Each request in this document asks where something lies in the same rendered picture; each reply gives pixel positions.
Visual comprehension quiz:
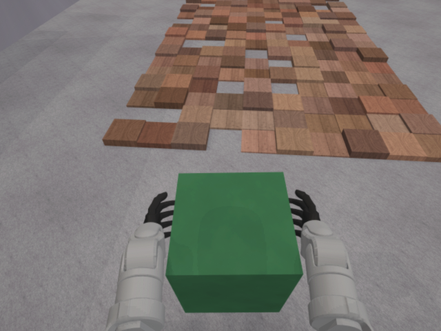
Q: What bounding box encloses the left robot hand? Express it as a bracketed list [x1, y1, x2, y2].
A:
[144, 192, 175, 238]

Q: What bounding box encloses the robot left forearm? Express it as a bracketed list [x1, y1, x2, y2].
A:
[105, 222, 166, 331]

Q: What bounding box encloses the right robot hand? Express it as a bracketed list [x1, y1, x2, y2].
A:
[289, 190, 320, 238]

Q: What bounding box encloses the carton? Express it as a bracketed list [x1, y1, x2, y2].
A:
[165, 172, 303, 313]

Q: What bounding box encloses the robot right forearm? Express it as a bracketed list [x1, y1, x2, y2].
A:
[300, 220, 374, 331]

